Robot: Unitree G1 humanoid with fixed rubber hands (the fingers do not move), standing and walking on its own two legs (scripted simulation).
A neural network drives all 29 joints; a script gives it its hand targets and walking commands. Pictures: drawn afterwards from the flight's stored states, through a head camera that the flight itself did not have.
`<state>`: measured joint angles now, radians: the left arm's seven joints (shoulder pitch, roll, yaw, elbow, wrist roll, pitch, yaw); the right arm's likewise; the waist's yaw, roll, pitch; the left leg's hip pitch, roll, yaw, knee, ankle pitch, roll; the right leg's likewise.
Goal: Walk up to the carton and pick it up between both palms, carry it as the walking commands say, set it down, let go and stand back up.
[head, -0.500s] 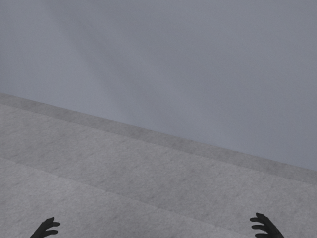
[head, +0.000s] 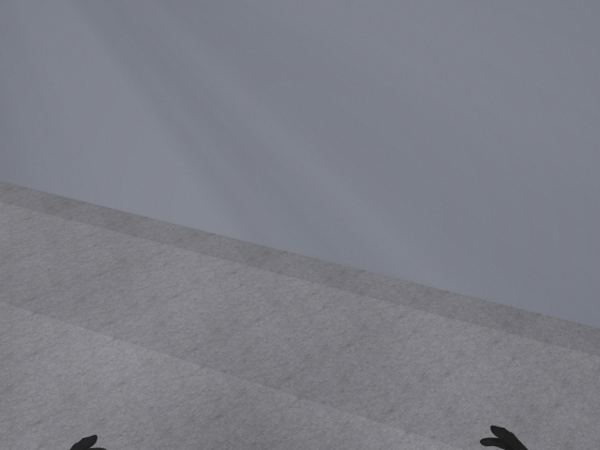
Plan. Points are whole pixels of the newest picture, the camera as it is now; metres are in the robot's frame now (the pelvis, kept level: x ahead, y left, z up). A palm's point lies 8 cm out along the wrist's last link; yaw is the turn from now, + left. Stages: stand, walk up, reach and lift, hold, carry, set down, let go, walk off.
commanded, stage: stand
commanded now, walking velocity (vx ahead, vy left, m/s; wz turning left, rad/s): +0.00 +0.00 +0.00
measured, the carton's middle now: out of the picture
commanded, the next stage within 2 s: walk up in 0.88 s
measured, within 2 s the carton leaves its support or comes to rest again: neither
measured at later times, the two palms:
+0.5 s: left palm out of the picture +0.10 +0.31 -0.10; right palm out of the picture +0.10 -0.31 -0.10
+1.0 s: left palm out of the picture +0.11 +0.31 -0.10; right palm out of the picture +0.11 -0.31 -0.10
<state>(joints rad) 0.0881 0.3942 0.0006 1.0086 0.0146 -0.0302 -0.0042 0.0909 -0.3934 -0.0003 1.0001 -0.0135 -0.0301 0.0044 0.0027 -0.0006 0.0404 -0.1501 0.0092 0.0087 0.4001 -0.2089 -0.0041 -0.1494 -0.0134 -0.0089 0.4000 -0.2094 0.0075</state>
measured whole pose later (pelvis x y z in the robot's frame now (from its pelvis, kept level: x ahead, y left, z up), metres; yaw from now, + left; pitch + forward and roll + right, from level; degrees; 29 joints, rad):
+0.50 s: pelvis +0.00 +0.00 +0.00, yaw +0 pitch -2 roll +0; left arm 0.09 0.40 0.00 1.05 0.01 -0.02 0.00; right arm 0.09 -0.40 0.00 1.05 -0.01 -0.02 0.00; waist 0.00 0.00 0.04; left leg -0.13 0.01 0.01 0.35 -0.19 -0.01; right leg -0.13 -0.01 -0.01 0.35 -0.19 0.01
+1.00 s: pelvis +0.01 +0.00 +0.00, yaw +0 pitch -2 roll +0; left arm 0.08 0.40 0.00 1.06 0.01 -0.02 0.00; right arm 0.09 -0.40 0.00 1.05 -0.01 -0.02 0.00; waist 0.00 0.00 0.04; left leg -0.11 0.01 0.00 0.34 -0.19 -0.01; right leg -0.11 -0.02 -0.01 0.33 -0.19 0.01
